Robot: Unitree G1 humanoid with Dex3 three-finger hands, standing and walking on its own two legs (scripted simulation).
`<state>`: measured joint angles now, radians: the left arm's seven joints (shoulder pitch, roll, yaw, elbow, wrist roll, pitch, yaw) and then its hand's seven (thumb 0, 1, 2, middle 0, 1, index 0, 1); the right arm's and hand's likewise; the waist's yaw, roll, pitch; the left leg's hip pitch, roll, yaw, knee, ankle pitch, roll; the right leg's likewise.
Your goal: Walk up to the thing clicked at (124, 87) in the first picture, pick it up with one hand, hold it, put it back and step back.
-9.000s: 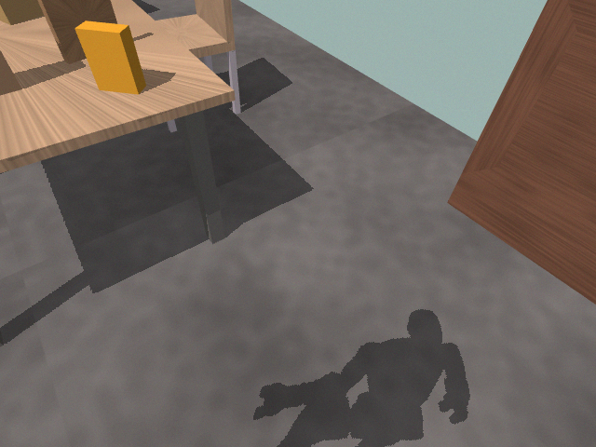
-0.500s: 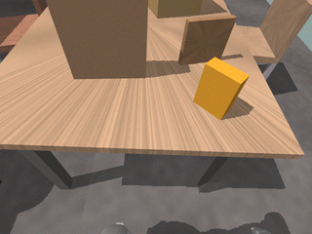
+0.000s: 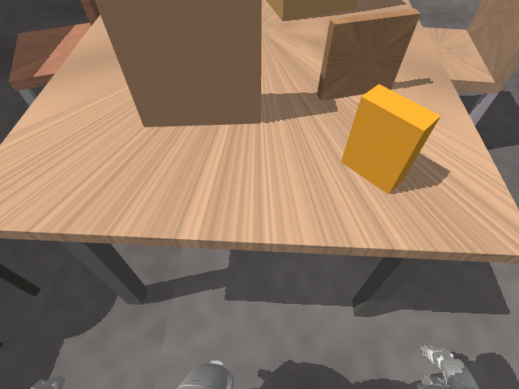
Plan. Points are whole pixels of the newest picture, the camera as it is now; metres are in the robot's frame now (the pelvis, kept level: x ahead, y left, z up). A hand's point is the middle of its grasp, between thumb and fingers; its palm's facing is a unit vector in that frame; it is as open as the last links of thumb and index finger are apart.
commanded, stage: walk up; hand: right
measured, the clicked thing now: (384, 142) +0.52 -0.22 +0.06
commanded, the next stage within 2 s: stand in 1.54 s
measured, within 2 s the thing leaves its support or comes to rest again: neither
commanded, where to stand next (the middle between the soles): +0.05 +0.00 m, yaw -2 degrees
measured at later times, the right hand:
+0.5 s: hand out of the picture +0.05 -0.24 -0.14, palm faces +0.03 +0.94 -0.34, open 7.4 cm
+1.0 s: hand out of the picture +0.03 -0.23 -0.12, palm faces +0.01 +0.94 -0.35, open 7.4 cm
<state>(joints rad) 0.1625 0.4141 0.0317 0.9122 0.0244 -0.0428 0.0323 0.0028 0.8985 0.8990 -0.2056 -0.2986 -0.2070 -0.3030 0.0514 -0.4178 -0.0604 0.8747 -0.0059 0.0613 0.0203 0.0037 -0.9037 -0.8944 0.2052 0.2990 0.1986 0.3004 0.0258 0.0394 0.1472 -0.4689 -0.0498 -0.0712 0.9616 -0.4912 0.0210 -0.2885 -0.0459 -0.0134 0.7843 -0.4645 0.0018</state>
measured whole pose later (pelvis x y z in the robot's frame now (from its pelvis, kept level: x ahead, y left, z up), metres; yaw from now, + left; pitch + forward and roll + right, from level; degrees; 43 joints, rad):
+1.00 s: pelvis -0.04 +0.03 +0.04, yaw -2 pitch -2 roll +0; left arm 0.06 0.36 0.03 1.12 0.01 -0.01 -0.02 0.00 0.90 0.90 -0.20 -0.30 -0.21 -0.30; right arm 0.12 -0.35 0.00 1.12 0.00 -0.03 0.01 0.00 -0.90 -0.89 0.21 0.30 0.20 0.30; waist 0.00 0.00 0.05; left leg -0.19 0.01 -0.05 0.39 -0.16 -0.02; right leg -0.13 0.00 0.00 0.37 -0.20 0.00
